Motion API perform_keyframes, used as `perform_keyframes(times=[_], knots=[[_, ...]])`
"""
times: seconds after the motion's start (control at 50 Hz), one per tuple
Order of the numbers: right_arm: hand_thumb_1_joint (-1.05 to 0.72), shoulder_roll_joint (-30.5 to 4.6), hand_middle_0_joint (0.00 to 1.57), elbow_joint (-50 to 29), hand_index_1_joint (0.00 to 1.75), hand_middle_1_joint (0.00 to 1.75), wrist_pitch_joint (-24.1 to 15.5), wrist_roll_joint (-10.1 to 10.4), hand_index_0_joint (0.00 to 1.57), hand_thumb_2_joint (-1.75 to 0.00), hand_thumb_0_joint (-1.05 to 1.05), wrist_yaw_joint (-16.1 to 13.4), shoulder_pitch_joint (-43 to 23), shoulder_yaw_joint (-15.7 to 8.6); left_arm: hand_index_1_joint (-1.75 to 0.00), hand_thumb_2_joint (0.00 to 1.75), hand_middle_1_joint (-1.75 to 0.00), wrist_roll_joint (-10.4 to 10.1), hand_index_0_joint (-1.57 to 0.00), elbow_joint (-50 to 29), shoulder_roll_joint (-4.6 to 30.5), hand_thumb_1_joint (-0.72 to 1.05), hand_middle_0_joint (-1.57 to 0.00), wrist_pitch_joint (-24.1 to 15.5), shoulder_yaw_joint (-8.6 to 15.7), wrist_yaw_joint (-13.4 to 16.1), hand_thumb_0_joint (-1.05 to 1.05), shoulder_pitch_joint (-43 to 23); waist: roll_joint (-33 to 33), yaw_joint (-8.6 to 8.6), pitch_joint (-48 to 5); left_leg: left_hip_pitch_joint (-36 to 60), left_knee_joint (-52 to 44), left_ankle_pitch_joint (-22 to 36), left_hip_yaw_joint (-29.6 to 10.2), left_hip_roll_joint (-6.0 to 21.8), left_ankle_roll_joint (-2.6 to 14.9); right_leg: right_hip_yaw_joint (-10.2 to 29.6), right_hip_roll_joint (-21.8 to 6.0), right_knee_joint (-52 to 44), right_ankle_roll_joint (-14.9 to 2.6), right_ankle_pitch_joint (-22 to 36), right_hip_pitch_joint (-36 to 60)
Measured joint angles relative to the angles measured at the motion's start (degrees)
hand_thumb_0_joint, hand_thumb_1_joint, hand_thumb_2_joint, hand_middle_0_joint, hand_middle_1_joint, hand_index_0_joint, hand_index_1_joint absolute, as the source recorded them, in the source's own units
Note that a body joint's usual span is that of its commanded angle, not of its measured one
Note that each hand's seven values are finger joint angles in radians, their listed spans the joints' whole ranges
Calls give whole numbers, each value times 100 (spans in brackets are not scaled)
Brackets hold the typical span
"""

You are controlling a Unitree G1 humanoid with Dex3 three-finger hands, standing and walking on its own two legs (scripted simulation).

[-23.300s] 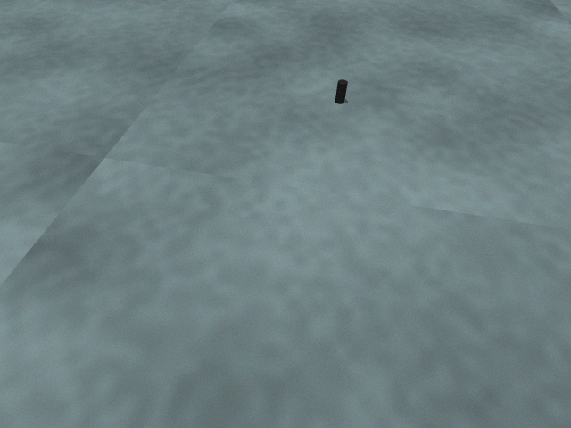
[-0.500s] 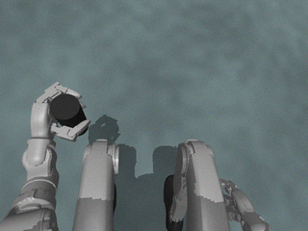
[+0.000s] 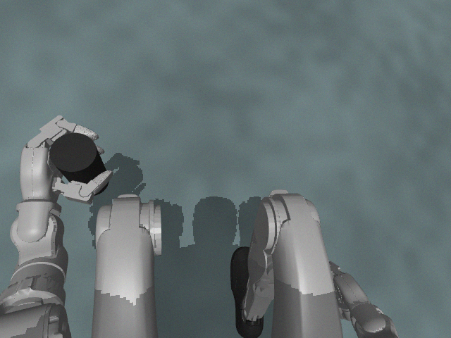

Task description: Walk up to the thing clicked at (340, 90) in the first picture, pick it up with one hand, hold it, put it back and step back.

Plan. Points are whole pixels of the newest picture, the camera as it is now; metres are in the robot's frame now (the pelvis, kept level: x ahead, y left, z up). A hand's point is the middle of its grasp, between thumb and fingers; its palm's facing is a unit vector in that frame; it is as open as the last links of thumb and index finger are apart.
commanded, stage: crouch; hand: left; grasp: from the side
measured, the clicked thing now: (83, 168) +0.38 +0.22 -0.10
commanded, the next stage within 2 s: lower in 0.34 s
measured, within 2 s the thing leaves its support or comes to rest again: rests again in 1.88 s
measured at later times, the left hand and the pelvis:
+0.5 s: hand (88, 169) +0.38 +0.22 -0.12, palm faces +0.08 -1.00 -0.03, open 8.9 cm; pelvis +0.00 +0.00 -0.02, yaw -3 degrees
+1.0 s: hand (93, 175) +0.39 +0.22 -0.19, palm faces +0.09 -1.00 -0.01, open 8.9 cm; pelvis -0.01 +0.01 -0.03, yaw -6 degrees
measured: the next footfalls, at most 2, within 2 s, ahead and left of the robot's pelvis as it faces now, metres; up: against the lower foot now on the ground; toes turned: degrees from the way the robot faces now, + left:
none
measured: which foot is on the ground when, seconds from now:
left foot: down 0.00-1.00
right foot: down 0.00-1.00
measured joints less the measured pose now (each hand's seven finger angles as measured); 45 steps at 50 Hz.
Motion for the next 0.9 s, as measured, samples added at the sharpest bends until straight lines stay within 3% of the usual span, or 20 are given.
perform_keyframes(times=[0.54, 0.9], knots=[[-92, -87, 20, -122, 30, 30, 125, -311, 20, -91, 1, 161, -355, 624, -114, 113, -114, -67, -77, 429, 489, -27, -80, -428, 70, 241, 3, 24, -229, -215, 544, -38, 472, -37, -352, -18, -6, -281, 76, 199, 69, 87, 105], [-92, -181, 20, -356, 30, 30, 38, -732, 20, -91, 1, 236, -740, 1379, -112, 114, -112, 16, -78, 1458, 1183, -28, -81, -1154, 373, 400, 3, -150, -763, -491, 1147, 83, 869, -10, -740, -28, 27, -582, 197, 261, 159, 258, 396]])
